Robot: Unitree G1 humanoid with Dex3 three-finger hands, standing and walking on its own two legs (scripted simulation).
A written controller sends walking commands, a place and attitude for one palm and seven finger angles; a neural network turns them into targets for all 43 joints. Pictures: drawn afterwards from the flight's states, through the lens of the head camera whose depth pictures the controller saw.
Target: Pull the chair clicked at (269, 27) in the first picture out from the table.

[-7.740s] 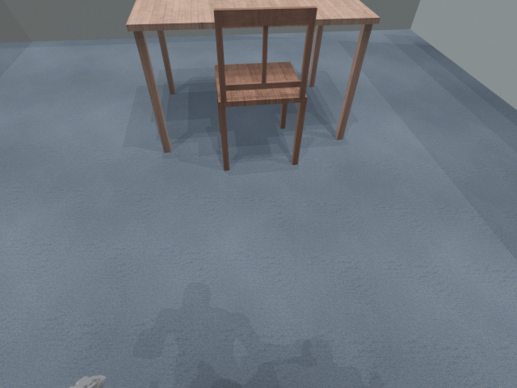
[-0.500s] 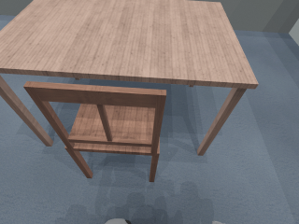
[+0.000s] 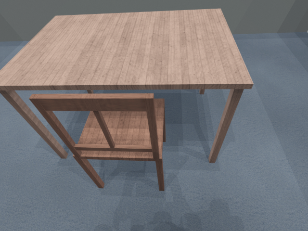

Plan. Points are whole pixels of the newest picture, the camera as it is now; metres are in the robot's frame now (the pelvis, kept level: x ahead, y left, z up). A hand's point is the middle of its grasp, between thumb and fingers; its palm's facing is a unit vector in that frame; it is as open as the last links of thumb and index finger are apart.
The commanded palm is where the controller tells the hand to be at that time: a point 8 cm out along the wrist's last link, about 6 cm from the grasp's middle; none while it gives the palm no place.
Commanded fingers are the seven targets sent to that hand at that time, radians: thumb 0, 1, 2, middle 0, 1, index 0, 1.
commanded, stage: come to a stop and stand still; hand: left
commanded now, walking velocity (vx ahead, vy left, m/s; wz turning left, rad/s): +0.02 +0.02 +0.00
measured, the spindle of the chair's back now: (105, 129) +0.49 +0.26 -0.12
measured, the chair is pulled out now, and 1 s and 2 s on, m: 0.00 0.00 0.00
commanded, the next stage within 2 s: look again from close up in 0.74 s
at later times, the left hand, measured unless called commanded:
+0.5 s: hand out of the picture +0.00 +0.28 -0.19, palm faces +0.02 -0.98 -0.22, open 7.4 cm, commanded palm none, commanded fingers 0.00 0.90 0.90 -0.20 -0.30 -0.20 -0.30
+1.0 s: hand out of the picture -0.01 +0.25 -0.19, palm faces -0.02 -0.98 -0.18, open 7.4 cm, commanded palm none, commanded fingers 0.00 0.90 0.90 -0.20 -0.30 -0.20 -0.30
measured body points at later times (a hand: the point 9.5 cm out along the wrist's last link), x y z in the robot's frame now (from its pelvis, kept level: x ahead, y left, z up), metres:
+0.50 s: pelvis -0.02 +0.09 -0.02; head -0.03 +0.10 +0.43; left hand +0.00 +0.33 -0.17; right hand +0.05 -0.14 -0.16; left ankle -0.04 +0.15 -0.75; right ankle -0.03 -0.09 -0.75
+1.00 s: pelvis -0.01 +0.08 -0.01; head +0.00 +0.09 +0.44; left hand -0.01 +0.30 -0.18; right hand -0.04 -0.13 -0.17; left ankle -0.04 +0.15 -0.75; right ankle -0.03 -0.09 -0.75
